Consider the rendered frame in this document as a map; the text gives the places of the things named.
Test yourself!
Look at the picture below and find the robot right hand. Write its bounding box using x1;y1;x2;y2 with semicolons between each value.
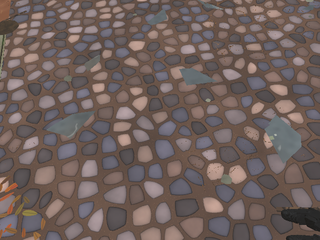
281;207;320;240

